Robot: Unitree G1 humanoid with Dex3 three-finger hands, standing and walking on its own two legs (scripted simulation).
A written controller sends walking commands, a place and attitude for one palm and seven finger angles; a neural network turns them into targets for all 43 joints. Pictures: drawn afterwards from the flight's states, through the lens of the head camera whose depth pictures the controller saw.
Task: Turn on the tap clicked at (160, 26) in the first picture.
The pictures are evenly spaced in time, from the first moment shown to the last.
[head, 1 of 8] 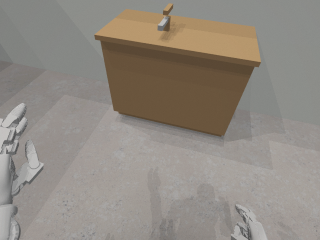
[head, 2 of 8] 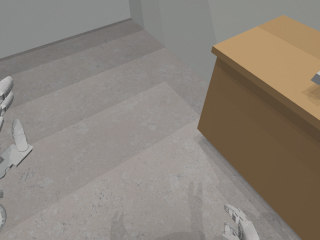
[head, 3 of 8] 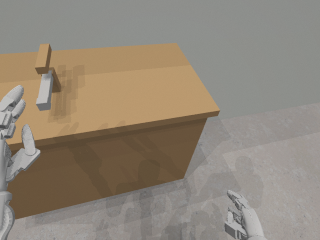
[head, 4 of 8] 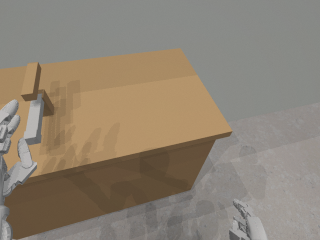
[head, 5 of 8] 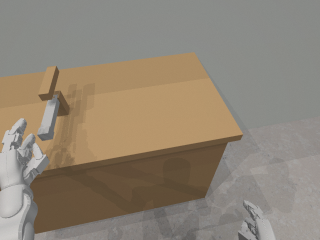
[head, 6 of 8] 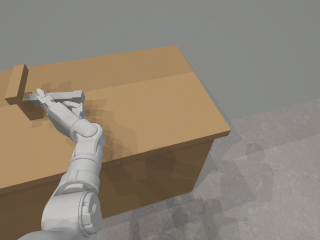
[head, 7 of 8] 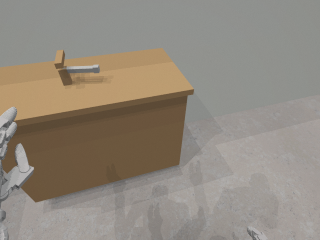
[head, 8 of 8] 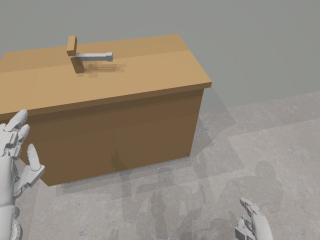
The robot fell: no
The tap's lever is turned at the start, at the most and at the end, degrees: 0 78 78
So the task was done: yes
